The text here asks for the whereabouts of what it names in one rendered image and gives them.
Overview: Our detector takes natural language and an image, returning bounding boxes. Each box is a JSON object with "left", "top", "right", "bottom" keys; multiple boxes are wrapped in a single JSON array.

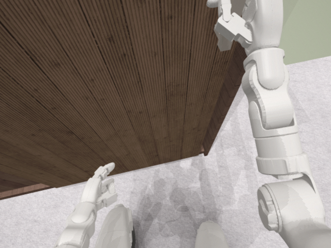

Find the robot left forearm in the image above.
[{"left": 53, "top": 202, "right": 97, "bottom": 248}]

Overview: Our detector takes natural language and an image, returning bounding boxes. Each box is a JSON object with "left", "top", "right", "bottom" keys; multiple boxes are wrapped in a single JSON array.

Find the handle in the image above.
[{"left": 214, "top": 0, "right": 246, "bottom": 51}]

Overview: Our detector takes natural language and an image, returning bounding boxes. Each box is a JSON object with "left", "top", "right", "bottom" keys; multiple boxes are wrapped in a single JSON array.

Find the wardrobe door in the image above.
[
  {"left": 0, "top": 171, "right": 39, "bottom": 192},
  {"left": 0, "top": 0, "right": 242, "bottom": 188}
]

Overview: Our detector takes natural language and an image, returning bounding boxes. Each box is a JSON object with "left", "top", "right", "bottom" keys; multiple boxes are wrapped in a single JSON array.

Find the right robot hand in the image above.
[{"left": 206, "top": 0, "right": 283, "bottom": 57}]

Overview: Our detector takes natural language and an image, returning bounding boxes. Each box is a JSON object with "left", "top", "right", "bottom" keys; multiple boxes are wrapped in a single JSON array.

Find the robot right forearm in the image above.
[{"left": 242, "top": 48, "right": 325, "bottom": 221}]

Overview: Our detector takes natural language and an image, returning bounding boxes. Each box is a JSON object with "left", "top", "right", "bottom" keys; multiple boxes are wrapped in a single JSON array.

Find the left robot hand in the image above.
[{"left": 79, "top": 162, "right": 117, "bottom": 211}]

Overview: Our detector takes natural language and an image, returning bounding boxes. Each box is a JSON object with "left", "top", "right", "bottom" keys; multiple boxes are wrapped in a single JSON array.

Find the robot thigh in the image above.
[
  {"left": 194, "top": 222, "right": 229, "bottom": 248},
  {"left": 95, "top": 207, "right": 133, "bottom": 248}
]

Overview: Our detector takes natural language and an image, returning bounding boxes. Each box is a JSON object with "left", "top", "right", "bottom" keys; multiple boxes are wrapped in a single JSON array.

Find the left robot thigh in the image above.
[{"left": 95, "top": 207, "right": 133, "bottom": 248}]

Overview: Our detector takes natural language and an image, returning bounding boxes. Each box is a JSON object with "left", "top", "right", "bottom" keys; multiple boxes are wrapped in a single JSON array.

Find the right robot upper arm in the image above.
[{"left": 257, "top": 179, "right": 331, "bottom": 248}]

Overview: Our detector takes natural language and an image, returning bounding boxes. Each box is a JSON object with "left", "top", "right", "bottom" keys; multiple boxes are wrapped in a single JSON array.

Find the right robot thigh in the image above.
[{"left": 194, "top": 222, "right": 229, "bottom": 248}]

